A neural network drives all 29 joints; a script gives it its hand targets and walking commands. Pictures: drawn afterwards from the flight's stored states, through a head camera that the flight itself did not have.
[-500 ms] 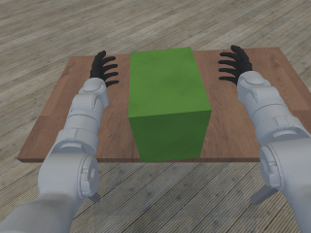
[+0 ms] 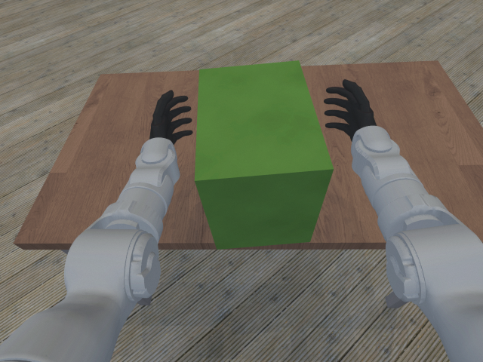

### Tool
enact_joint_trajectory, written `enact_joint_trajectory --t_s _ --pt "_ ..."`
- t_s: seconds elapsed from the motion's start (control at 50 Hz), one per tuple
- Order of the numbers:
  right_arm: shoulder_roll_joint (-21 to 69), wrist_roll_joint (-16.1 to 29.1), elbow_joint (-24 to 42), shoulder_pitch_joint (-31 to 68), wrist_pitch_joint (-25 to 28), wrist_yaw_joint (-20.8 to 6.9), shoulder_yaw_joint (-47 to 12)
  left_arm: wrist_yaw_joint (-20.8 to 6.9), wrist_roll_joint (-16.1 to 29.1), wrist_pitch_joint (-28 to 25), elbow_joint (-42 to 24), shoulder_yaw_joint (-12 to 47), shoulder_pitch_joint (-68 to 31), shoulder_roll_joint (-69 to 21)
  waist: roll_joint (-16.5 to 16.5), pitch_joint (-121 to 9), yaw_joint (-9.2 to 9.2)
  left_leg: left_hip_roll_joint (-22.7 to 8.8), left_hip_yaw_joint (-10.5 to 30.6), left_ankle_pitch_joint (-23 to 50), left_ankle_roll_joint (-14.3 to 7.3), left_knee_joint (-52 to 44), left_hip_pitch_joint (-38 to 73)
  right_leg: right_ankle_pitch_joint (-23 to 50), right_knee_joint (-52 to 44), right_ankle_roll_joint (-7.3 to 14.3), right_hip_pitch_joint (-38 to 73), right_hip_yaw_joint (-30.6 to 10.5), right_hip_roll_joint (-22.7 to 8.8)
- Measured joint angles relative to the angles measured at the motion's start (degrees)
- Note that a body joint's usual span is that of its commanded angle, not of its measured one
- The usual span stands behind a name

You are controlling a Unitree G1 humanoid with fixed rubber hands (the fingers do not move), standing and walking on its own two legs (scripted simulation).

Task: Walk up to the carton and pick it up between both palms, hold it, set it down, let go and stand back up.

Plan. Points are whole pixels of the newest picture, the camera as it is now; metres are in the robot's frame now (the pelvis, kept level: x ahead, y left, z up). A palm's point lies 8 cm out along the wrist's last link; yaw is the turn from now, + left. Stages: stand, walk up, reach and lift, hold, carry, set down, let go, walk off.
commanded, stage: reach and lift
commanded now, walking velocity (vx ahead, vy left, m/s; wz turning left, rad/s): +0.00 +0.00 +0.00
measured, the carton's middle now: (256, 158) +0.49 +0.02 +0.03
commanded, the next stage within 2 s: none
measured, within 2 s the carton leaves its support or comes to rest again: neither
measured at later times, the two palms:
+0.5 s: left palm (176, 149) +0.45 +0.15 +0.10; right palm (343, 135) +0.48 -0.13 +0.10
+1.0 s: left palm (161, 153) +0.43 +0.17 +0.12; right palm (339, 128) +0.46 -0.11 +0.14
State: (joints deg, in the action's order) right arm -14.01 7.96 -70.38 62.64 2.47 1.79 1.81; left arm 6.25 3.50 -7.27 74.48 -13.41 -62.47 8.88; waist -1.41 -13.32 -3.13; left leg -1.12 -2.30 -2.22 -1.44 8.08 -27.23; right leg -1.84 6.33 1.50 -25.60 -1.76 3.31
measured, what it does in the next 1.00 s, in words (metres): stands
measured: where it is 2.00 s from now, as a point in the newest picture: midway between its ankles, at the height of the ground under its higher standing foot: outside the picture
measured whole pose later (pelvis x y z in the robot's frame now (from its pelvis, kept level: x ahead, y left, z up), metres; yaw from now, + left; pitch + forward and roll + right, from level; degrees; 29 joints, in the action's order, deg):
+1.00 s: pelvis -0.02 -0.02 +0.00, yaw +4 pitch +14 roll +0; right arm 3.9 -30.8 -53.7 62.5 -7.6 -1.3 39.2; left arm 3.9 -19.3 -0.6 58.1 -32.4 -57.3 0.5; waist 0.4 -7.2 0.3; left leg -1.1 2.5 -1.7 1.5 9.4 -22.0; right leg -4.4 10.2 3.4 -20.1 2.9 3.4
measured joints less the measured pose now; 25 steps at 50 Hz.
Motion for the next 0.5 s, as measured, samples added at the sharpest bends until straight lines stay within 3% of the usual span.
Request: enact_joint_trajectory --t_s 0.08,0.18,0.28,0.42,0.5 --pt "0.6 4.5 -7.8 4.2 2.3 0.9 -3.9 -0.1 1.4 -3.1 4.4 2.2 -1.2 1.3 0.9 -0.8 0.45 0.0 0.9 -1.4 1.6 2.6 -1.0 -2.4 3.9 -0.5 -1.4 0.9 -0.1" --pt "0.7 5.6 -13.0 6.7 3.2 1.4 -1.7 1.8 2.3 -2.3 2.2 6.6 0.1 0.8 1.7 -1.0 1.12 0.1 1.9 -4.0 2.3 7.4 -3.1 -4.2 6.4 -0.3 -2.0 1.8 -0.2" --pt "0.8 1.4 -12.6 5.7 3.2 1.0 3.8 3.7 -1.6 -1.3 -1.9 5.1 1.8 -3.4 1.1 -0.5 0.71 0.0 1.6 -5.0 2.4 9.8 -4.5 -3.7 5.3 0.3 -1.8 1.5 -0.1" --pt "3.3 -10.4 -5.1 3.6 2.2 2.0 14.1 5.6 -12.2 -0.9 -5.3 -6.7 1.1 -8.2 0.0 2.0 -0.11 0.1 0.5 -3.8 1.4 8.0 -3.9 -2.3 4.6 -0.3 -2.1 0.4 -0.2" --pt "4.1 -10.6 -3.0 1.2 0.8 2.2 11.2 5.7 -11.2 4.1 -11.1 -5.9 4.5 -8.8 0.0 0.5 0.5 0.6 0.8 -0.8 2.8 4.1 -2.7 -0.7 1.6 0.4 -1.2 0.6 -0.8"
